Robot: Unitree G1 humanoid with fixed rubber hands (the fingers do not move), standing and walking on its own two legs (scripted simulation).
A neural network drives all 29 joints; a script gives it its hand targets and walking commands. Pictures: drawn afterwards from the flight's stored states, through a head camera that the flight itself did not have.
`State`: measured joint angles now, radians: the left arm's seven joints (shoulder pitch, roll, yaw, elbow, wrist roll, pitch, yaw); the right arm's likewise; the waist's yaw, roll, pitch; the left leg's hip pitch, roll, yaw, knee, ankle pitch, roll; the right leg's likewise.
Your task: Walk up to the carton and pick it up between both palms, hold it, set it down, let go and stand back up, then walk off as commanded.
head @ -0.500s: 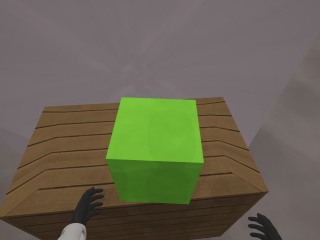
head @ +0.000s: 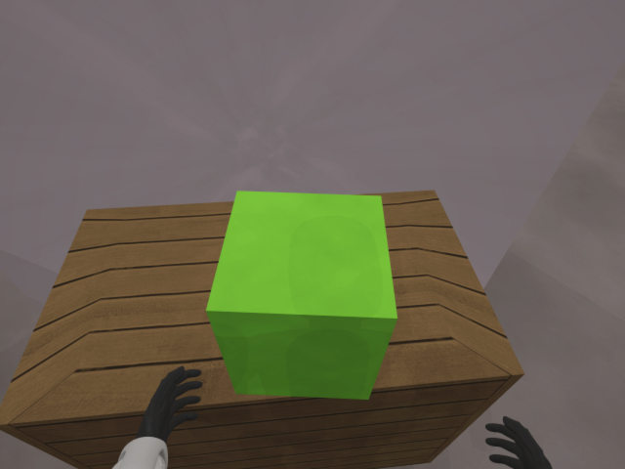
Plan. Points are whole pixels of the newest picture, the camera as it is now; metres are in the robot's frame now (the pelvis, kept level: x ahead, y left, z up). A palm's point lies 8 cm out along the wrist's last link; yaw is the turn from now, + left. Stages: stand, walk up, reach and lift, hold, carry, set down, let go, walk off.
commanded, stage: stand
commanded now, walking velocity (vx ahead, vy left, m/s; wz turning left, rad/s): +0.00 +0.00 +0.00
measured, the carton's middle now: (305, 299) +0.36 +0.02 -0.01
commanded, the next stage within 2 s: walk off in 0.28 s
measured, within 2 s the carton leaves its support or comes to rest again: neither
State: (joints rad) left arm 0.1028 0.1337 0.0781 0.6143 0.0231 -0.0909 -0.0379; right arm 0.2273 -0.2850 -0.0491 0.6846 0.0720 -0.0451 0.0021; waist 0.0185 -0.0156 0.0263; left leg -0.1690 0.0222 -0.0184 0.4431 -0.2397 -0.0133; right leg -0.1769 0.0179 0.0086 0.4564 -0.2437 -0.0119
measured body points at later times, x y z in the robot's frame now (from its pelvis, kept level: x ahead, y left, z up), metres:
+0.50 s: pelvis +0.00 +0.00 +0.00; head +0.00 +0.00 +0.45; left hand +0.20 +0.22 -0.07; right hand +0.14 -0.27 -0.09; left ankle +0.00 +0.14 -0.74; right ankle +0.00 -0.11 -0.74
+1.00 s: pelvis -0.08 +0.02 -0.03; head -0.04 +0.06 +0.41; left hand +0.08 +0.32 -0.13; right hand +0.03 -0.28 -0.12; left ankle -0.08 +0.11 -0.74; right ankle -0.02 -0.11 -0.72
